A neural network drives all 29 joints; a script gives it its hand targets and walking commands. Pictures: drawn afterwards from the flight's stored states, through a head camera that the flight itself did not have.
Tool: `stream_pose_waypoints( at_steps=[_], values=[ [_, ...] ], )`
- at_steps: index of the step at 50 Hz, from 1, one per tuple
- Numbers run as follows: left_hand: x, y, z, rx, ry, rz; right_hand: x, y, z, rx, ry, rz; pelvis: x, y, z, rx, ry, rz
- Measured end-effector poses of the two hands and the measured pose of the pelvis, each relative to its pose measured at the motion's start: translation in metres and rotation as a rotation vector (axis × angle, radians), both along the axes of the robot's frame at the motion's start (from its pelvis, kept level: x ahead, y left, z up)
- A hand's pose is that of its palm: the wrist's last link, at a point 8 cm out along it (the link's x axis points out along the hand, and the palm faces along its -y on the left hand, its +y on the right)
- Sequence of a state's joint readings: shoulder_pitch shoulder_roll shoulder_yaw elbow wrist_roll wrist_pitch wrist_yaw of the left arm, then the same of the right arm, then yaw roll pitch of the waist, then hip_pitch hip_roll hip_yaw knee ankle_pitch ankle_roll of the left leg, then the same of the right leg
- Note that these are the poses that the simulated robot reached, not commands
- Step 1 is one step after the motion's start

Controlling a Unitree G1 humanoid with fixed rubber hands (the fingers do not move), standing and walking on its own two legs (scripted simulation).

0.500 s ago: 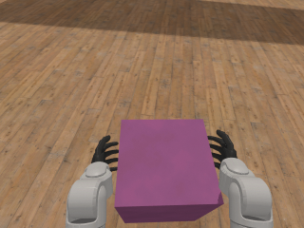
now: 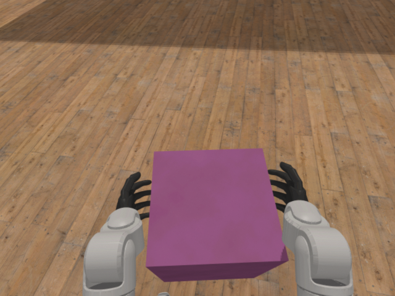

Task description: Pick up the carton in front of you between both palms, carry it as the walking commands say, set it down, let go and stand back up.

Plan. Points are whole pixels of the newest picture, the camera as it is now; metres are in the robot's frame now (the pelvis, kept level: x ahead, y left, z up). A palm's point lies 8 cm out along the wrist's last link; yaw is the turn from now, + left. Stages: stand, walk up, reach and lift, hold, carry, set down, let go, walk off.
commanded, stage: carry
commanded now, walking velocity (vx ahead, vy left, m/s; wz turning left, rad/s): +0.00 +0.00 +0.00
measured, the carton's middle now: (208, 221) +0.29 +0.01 -0.01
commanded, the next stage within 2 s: none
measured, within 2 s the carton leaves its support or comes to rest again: neither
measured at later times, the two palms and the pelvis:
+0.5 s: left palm (140, 131) +0.46 +0.16 +0.09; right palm (267, 123) +0.46 -0.13 +0.10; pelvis +0.20 +0.02 -0.02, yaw -2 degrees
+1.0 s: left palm (154, 142) +0.48 +0.14 +0.03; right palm (271, 135) +0.48 -0.15 +0.04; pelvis +0.21 +0.01 -0.02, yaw -2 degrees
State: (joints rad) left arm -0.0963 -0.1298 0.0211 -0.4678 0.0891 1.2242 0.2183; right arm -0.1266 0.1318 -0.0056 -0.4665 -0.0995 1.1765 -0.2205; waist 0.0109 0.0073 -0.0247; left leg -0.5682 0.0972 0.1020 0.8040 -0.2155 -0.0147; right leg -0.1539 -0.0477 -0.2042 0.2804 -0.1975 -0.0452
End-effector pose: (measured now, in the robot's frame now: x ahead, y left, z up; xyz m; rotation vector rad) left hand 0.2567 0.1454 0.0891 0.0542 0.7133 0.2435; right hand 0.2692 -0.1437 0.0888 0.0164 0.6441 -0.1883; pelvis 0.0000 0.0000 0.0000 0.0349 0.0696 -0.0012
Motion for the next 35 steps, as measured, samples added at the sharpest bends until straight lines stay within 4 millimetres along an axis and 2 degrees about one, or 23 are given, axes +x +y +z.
stream_pose_waypoints(
  at_steps=[5, 8, 11, 16, 26, 30, 35],
  values=[
    [0.066, 0.008, 0.006, -0.017, -0.06, -0.033, 0.056, 0.008, 0.011, -0.012, -0.06, -0.037, 0.063, 0.014, -0.008, -0.02, -0.01, -0.007],
    [0.105, 0.018, -0.004, -0.04, -0.079, -0.042, 0.091, 0.018, 0.008, -0.035, -0.079, -0.047, 0.102, 0.025, -0.022, -0.033, -0.026, -0.023],
    [0.132, 0.025, -0.016, -0.071, -0.03, -0.031, 0.121, 0.025, 0.003, -0.059, -0.028, -0.04, 0.124, 0.03, -0.022, -0.019, -0.023, -0.036],
    [0.161, 0.025, -0.022, -0.064, 0.034, -0.036, 0.15, 0.026, -0.003, -0.054, 0.036, -0.044, 0.151, 0.032, -0.013, -0.037, -0.016, -0.042],
    [0.211, 0.012, -0.001, -0.027, -0.039, -0.04, 0.199, 0.012, 0.008, -0.025, -0.039, -0.043, 0.204, 0.021, -0.016, -0.027, -0.006, -0.035],
    [0.221, 0.006, -0.01, -0.014, -0.005, -0.051, 0.207, 0.006, -0.001, -0.031, -0.006, -0.043, 0.215, 0.017, -0.019, -0.028, -0.002, -0.038],
    [0.225, 0.001, -0.028, -0.001, 0.043, -0.064, 0.212, 0.001, -0.017, -0.048, 0.039, -0.036, 0.22, 0.012, -0.021, -0.029, -0.004, -0.041]
  ],
)
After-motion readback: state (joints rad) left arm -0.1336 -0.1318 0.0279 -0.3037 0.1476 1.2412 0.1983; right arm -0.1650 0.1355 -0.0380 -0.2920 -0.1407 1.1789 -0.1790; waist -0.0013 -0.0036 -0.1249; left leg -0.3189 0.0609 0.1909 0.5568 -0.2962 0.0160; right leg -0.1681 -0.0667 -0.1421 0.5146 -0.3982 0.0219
